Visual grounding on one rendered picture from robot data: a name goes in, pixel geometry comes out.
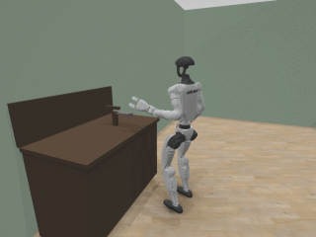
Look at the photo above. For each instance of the tap lever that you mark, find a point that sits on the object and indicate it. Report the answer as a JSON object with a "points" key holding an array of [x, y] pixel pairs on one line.
{"points": [[124, 114]]}

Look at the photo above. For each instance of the robot left hand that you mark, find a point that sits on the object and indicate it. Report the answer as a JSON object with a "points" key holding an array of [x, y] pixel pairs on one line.
{"points": [[141, 106]]}

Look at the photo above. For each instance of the counter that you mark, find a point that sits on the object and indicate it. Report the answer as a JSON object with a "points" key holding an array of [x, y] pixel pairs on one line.
{"points": [[85, 164]]}

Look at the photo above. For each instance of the right robot shin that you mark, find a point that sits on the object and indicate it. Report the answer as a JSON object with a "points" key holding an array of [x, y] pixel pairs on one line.
{"points": [[184, 173]]}

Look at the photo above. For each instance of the right robot forearm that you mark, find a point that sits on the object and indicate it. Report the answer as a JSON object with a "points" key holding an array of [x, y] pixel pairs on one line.
{"points": [[197, 115]]}

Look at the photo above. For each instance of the robot right thigh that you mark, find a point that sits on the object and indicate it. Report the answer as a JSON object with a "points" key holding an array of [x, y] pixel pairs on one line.
{"points": [[183, 148]]}

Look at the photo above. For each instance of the right robot upper arm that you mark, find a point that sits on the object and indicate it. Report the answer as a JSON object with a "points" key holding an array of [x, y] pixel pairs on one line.
{"points": [[200, 101]]}

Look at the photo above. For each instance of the left robot upper arm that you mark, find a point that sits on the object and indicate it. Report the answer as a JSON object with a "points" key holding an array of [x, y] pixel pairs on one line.
{"points": [[174, 93]]}

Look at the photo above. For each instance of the left robot forearm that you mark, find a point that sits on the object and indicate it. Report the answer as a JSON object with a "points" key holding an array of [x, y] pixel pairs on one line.
{"points": [[161, 113]]}

